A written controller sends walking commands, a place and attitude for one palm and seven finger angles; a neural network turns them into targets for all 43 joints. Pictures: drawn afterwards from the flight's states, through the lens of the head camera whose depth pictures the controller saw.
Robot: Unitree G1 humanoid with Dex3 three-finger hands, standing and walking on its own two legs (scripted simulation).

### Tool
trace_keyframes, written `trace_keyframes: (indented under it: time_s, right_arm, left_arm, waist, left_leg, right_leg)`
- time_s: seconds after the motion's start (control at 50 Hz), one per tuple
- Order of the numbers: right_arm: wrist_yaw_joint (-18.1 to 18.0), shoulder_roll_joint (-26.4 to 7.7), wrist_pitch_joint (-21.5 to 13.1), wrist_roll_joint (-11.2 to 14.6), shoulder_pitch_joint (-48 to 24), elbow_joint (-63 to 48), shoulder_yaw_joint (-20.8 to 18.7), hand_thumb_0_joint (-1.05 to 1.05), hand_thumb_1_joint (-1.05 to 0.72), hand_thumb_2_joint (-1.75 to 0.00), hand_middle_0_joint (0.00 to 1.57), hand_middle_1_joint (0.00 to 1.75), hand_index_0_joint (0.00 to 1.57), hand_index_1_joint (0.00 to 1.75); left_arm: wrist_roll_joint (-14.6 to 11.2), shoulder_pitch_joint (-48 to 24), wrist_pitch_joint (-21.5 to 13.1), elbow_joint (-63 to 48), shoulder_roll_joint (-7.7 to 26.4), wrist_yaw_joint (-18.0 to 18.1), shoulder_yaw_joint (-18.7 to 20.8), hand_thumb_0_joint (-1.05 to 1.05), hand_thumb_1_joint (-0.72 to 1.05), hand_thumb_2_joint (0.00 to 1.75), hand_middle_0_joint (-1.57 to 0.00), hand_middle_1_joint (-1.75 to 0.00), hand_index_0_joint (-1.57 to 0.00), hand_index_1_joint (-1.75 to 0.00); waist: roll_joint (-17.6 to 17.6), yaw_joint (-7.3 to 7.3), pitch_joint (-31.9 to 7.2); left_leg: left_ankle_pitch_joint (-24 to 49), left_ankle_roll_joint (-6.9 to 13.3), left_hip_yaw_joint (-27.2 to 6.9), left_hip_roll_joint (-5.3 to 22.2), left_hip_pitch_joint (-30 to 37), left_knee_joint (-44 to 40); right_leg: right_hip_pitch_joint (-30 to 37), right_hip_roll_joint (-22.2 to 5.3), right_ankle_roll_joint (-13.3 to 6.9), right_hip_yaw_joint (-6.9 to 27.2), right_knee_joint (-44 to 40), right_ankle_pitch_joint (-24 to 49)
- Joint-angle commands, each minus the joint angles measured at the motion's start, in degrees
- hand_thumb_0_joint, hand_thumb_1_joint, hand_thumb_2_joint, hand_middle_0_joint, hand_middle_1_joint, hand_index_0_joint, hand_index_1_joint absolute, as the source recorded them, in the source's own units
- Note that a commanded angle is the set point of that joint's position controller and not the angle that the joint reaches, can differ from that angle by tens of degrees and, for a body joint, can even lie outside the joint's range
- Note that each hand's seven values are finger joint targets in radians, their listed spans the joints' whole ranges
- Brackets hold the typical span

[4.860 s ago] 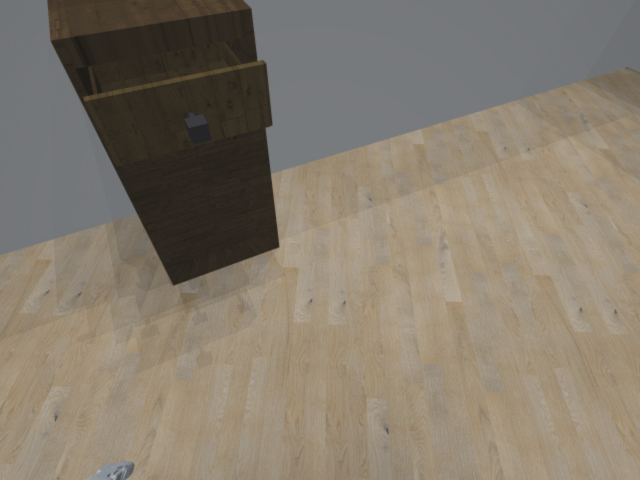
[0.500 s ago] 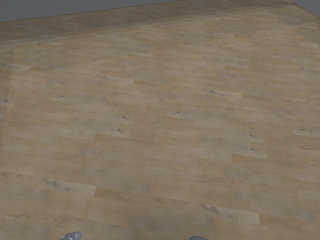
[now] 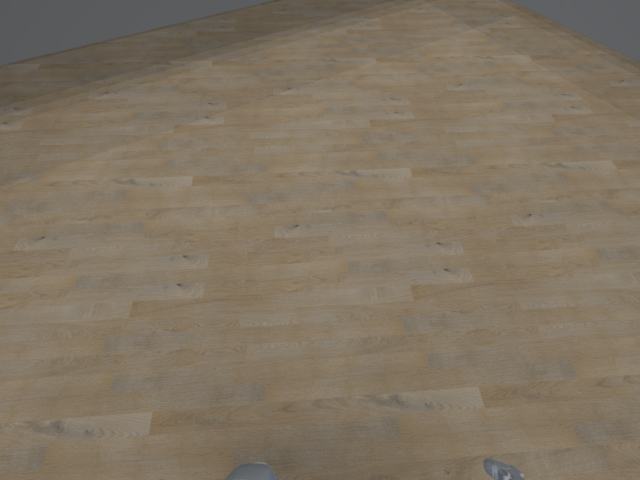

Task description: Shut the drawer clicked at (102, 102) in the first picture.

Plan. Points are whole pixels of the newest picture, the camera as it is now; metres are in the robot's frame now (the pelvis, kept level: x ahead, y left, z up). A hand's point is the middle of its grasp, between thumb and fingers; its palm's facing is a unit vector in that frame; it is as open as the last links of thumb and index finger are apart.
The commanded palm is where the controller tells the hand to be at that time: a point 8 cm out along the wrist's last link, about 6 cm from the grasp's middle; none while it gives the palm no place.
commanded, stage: walk to a spot facing it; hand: left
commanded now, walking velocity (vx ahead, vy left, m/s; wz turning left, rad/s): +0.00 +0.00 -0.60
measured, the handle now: out of the picture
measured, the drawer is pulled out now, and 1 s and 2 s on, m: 0.15 0.15 0.15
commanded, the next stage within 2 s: turn to face it in 0.94 s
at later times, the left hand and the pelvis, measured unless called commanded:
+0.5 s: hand out of the picture +0.12 +0.21 -0.16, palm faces -0.29 -0.94 -0.19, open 7.4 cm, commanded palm none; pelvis -0.01 +0.04 +0.01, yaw -19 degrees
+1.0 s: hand (266, 474) +0.15 +0.09 -0.17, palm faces -0.45 -0.87 -0.18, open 7.4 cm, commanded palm none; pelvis +0.09 -0.07 +0.00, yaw -31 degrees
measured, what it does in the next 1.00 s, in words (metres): walks ahead, turning right: left foot, then right foot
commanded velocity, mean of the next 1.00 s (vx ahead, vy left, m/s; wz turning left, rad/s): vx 0.20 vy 0.00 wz -0.41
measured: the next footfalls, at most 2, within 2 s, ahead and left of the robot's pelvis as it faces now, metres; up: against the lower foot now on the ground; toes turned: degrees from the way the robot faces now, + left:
left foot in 0.08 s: +0.04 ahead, +0.12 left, +0.00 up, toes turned +0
right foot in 0.66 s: -0.04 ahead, -0.12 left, +0.00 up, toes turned -32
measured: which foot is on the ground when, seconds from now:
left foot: up 0.00-0.06, down 0.08-0.64, up 0.66-1.00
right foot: down 0.00-0.08, up 0.10-0.64, down 0.66-1.00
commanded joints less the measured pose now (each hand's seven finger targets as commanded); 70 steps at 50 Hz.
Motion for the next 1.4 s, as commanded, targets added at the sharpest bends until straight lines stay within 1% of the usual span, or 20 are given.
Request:
trace_keyframes:
  time_s: [0.0, 0.02, 0.06, 0.08, 0.2, 0.34, 0.44, 0.56, 0.6, 0.62, 0.64, 0.78, 0.98, 1.04, 1.08, 1.1, 1.12, 1.18, 1.24, 1.38]
  right_arm:
    - [-1.1, -5.4, -2.0, 0.2, 4.9, -3.8, -1.3, 0.00, -0.90, -0.90, 0.20, 0.30, 0.20, 0.30]
    - [-1.2, -5.8, -2.3, 0.3, 7.0, -3.2, -1.5, 0.00, -0.90, -0.90, 0.20, 0.30, 0.20, 0.30]
    - [-1.3, -13.7, -3.1, -0.7, 7.9, -3.7, -2.6, 0.00, -0.90, -0.90, 0.20, 0.30, 0.20, 0.30]
    - [-1.1, -14.4, -2.5, -1.0, 7.2, -4.7, -2.6, 0.00, -0.90, -0.90, 0.20, 0.30, 0.20, 0.30]
    - [-1.3, -8.4, -3.5, -1.1, 3.0, -5.5, -1.1, 0.00, -0.90, -0.90, 0.20, 0.30, 0.20, 0.30]
    - [-1.1, -8.5, -3.5, -1.0, 10.0, -2.5, -2.1, 0.00, -0.90, -0.90, 0.20, 0.30, 0.20, 0.30]
    - [-0.3, -9.9, -3.7, -1.5, 12.5, -0.3, -2.8, 0.00, -0.90, -0.90, 0.20, 0.30, 0.20, 0.30]
    - [0.5, -11.2, -4.0, -1.9, 11.7, 1.3, -3.1, 0.00, -0.90, -0.90, 0.20, 0.30, 0.20, 0.30]
    - [0.9, -10.2, -3.8, -1.6, 9.8, 1.0, -2.6, 0.00, -0.90, -0.90, 0.20, 0.30, 0.20, 0.30]
    - [1.5, -6.0, -3.7, -0.8, 9.5, -0.7, -1.6, 0.00, -0.90, -0.90, 0.20, 0.30, 0.20, 0.30]
    - [1.9, -4.7, -3.4, -1.2, 2.8, -4.8, -0.4, 0.00, -0.90, -0.90, 0.20, 0.30, 0.20, 0.30]
    - [2.2, -4.7, -3.6, -1.9, 7.1, 0.7, -1.4, 0.00, -0.90, -0.90, 0.20, 0.30, 0.20, 0.30]
    - [2.9, -1.4, -4.7, -0.8, -2.0, -0.5, 0.3, 0.00, -0.90, -0.90, 0.20, 0.30, 0.20, 0.30]
    - [1.9, -2.3, -5.4, -0.9, 6.8, 2.8, -0.2, 0.00, -0.90, -0.90, 0.20, 0.30, 0.20, 0.30]
    - [1.0, -7.3, -5.6, -1.7, 21.7, 7.3, -1.2, 0.00, -0.90, -0.90, 0.20, 0.30, 0.20, 0.30]
    - [0.4, -11.9, -5.7, -1.8, 25.0, 8.0, -2.0, 0.00, -0.90, -0.90, 0.20, 0.30, 0.20, 0.30]
    - [0.1, -12.9, -4.8, -0.5, 23.2, 7.8, -1.7, 0.00, -0.90, -0.90, 0.20, 0.30, 0.20, 0.30]
    - [-0.5, -6.1, -5.3, -0.5, 11.6, 5.2, -0.4, 0.00, -0.90, -0.90, 0.20, 0.30, 0.20, 0.30]
    - [-0.2, -4.9, -5.4, -0.6, 8.1, 4.5, -0.1, 0.00, -0.90, -0.90, 0.20, 0.30, 0.20, 0.30]
    - [0.4, -6.8, -3.6, -0.7, 8.7, 2.5, -2.1, 0.00, -0.90, -0.90, 0.20, 0.30, 0.20, 0.30]
  left_arm:
    - [-0.1, -1.9, -0.6, -4.8, 12.5, 0.5, 3.5, 0.00, 0.90, 0.90, -0.20, -0.30, -0.20, -0.30]
    - [-0.4, -2.8, -0.5, -4.8, 11.6, 0.5, 3.4, 0.00, 0.90, 0.90, -0.20, -0.30, -0.20, -0.30]
    - [-1.1, -0.3, -0.1, -6.4, 6.1, -0.3, 2.3, 0.00, 0.90, 0.90, -0.20, -0.30, -0.20, -0.30]
    - [-0.1, 0.1, 0.1, -6.0, 7.7, -0.3, 2.8, 0.00, 0.90, 0.90, -0.20, -0.30, -0.20, -0.30]
    - [0.5, 2.5, 1.4, -3.1, 7.1, -2.0, 3.5, 0.00, 0.90, 0.90, -0.20, -0.30, -0.20, -0.30]
    - [0.3, -1.9, 1.8, -4.4, 5.2, -2.2, 2.8, 0.00, 0.90, 0.90, -0.20, -0.30, -0.20, -0.30]
    - [0.4, -6.7, 1.2, -5.6, 4.4, -3.1, 2.2, 0.00, 0.90, 0.90, -0.20, -0.30, -0.20, -0.30]
    - [0.5, -4.9, -0.1, -5.1, 3.7, -3.2, 2.1, 0.00, 0.90, 0.90, -0.20, -0.30, -0.20, -0.30]
    - [0.5, 4.4, -1.2, -1.6, 5.7, -2.5, 2.7, 0.00, 0.90, 0.90, -0.20, -0.30, -0.20, -0.30]
    - [1.0, 10.9, -2.2, 0.4, 12.6, -1.7, 3.7, 0.00, 0.90, 0.90, -0.20, -0.30, -0.20, -0.30]
    - [-0.1, 15.0, -2.1, 1.6, 17.4, -0.7, 4.4, 0.00, 0.90, 0.90, -0.20, -0.30, -0.20, -0.30]
    - [-0.2, 6.4, -5.7, 1.6, 7.6, 0.0, 1.1, 0.00, 0.90, 0.90, -0.20, -0.30, -0.20, -0.30]
    - [0.0, 13.2, -6.7, 8.1, 5.5, 1.5, -0.4, 0.00, 0.90, 0.90, -0.20, -0.30, -0.20, -0.30]
    - [0.2, 12.3, -6.7, 9.1, 6.2, 2.0, -0.1, 0.00, 0.90, 0.90, -0.20, -0.30, -0.20, -0.30]
    - [-0.8, 13.7, -6.4, 9.2, 5.6, 2.0, 0.0, 0.00, 0.90, 0.90, -0.20, -0.30, -0.20, -0.30]
    - [-1.8, 19.0, -6.0, 9.3, 2.0, 1.7, -0.7, 0.00, 0.90, 0.90, -0.20, -0.30, -0.20, -0.30]
    - [-1.6, 18.3, -5.6, 8.3, 1.7, 1.8, -1.2, 0.00, 0.90, 0.90, -0.20, -0.30, -0.20, -0.30]
    - [-0.2, 9.2, -4.4, 7.2, 1.3, 1.3, -0.7, 0.00, 0.90, 0.90, -0.20, -0.30, -0.20, -0.30]
    - [-0.1, 10.5, -2.3, 7.0, 0.1, 1.0, -0.1, 0.00, 0.90, 0.90, -0.20, -0.30, -0.20, -0.30]
    - [0.5, 5.7, -0.2, 3.0, 2.8, 1.3, 2.0, 0.00, 0.90, 0.90, -0.20, -0.30, -0.20, -0.30]
  waist:
    - [-8.5, -2.22, -9.7]
    - [-7.5, -3.41, -10.1]
    - [17.0, -2.84, -10.4]
    - [15.4, -3.07, -8.1]
    - [8.4, -0.37, -4.5]
    - [10.1, -3.27, -4.4]
    - [10.7, -5.33, -3.9]
    - [9.2, -3.36, -3.6]
    - [2.1, 1.60, -7.3]
    - [-15.3, 5.05, -9.6]
    - [-21.1, 7.57, -6.5]
    - [-6.3, -1.38, 2.2]
    - [-7.2, -0.20, 3.2]
    - [-5.8, -4.63, -1.3]
    - [1.4, -9.27, -12.6]
    - [15.2, -7.78, -19.9]
    - [15.8, -6.17, -18.8]
    - [6.7, -3.03, -3.3]
    - [4.2, 0.28, -4.8]
    - [5.3, -0.64, -6.3]
  left_leg:
    - [5.0, 1.2, 0.3, -1.7, 7.0, -14.2]
    - [10.5, 1.7, -0.1, -0.8, 13.3, -21.5]
    - [25.3, 9.1, -19.3, 21.1, 26.2, -30.2]
    - [25.5, 13.1, -19.7, 25.5, 19.3, -29.8]
    - [24.0, 9.9, -1.8, 13.7, 15.7, -29.8]
    - [26.5, 12.1, 0.8, 17.1, 21.2, -29.3]
    - [2.9, 11.9, 1.6, 20.4, 20.2, -33.3]
    - [-4.8, 9.4, 5.7, 21.5, 14.4, -30.5]
    - [-2.9, 6.2, 11.2, 17.6, 7.7, -16.5]
    - [-7.3, 3.2, 16.6, 11.2, -7.4, 1.1]
    - [-13.2, 1.4, 10.3, 4.5, -22.0, 14.3]
    - [8.9, 0.3, 2.8, 6.2, -16.7, 15.5]
    - [16.2, 3.0, 6.4, 2.7, -11.4, -2.8]
    - [16.7, 5.8, 6.9, -1.5, 4.0, -10.3]
    - [36.5, 8.6, 1.0, 2.9, 24.3, -14.3]
    - [54.8, 15.7, -18.1, 17.7, 36.6, -15.6]
    - [57.0, 20.0, -24.3, 21.7, 30.7, -21.4]
    - [36.3, 18.0, -19.5, 16.2, 10.6, -29.5]
    - [32.2, 14.1, -11.4, 11.0, 3.0, -30.9]
    - [8.4, 10.5, -17.8, 8.0, 5.9, -35.0]
  right_leg:
    - [6.1, -13.6, -6.4, 17.0, -2.3, 31.2]
    - [2.4, -11.6, -4.1, 16.1, 0.3, 27.2]
    - [-17.0, 0.8, 2.7, 2.6, 18.3, -14.6]
    - [-16.2, -1.6, 3.9, -0.6, 30.6, -20.5]
    - [-16.8, -5.0, 6.4, -3.3, 42.1, -6.7]
    - [-17.3, -8.0, 7.4, -6.4, 32.6, -8.5]
    - [-14.6, -9.5, 5.8, -9.4, 21.1, -10.8]
    - [-3.6, -7.4, 2.6, -13.4, 7.0, -11.0]
    - [11.8, -6.2, 0.9, -14.2, -4.2, -4.4]
    - [24.7, -18.1, -3.5, 3.5, -13.2, -15.9]
    - [25.7, -27.4, -9.0, 23.9, -18.6, -13.4]
    - [12.1, -17.9, -6.3, 2.1, -17.2, 15.5]
    - [17.0, -16.2, -5.7, -2.1, -14.7, 36.5]
    - [15.9, -16.3, -3.7, -4.0, -2.7, 50.0]
    - [9.4, -11.0, 0.5, -9.2, 19.2, 34.1]
    - [-3.9, -2.6, 2.2, -10.9, 36.7, -6.2]
    - [-5.1, -2.3, 1.5, -6.3, 47.0, -21.6]
    - [-11.0, -8.9, 3.3, -4.3, 46.4, -11.9]
    - [-5.5, -9.8, 4.5, -5.4, 39.2, -7.8]
    - [-14.4, -9.5, 6.6, -4.5, 37.1, 0.0]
